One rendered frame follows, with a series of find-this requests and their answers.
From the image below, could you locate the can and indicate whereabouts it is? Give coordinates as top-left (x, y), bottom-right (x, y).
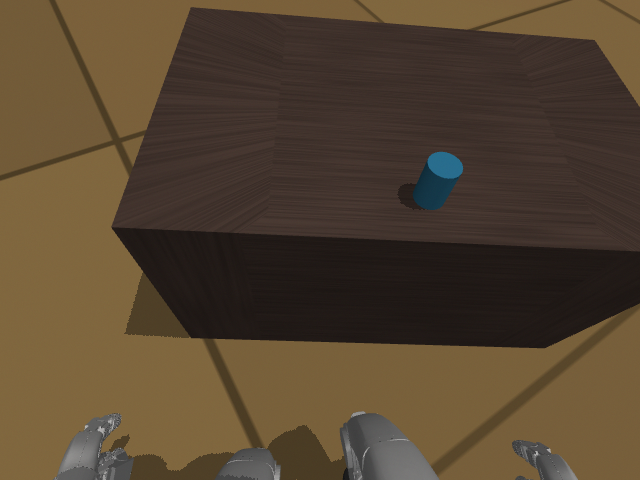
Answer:
top-left (413, 152), bottom-right (463, 210)

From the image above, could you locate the right robot hand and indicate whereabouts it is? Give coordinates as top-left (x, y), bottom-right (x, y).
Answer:
top-left (512, 440), bottom-right (578, 480)

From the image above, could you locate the left robot hand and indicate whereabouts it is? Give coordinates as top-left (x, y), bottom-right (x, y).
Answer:
top-left (57, 413), bottom-right (134, 480)

